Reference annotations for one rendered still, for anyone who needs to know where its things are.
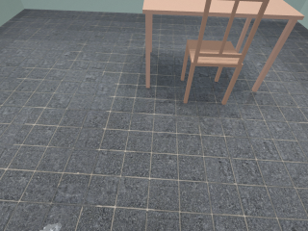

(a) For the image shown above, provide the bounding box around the table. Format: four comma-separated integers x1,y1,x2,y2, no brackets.
142,0,304,92

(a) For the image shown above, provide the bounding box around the chair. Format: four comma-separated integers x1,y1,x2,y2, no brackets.
181,0,270,105

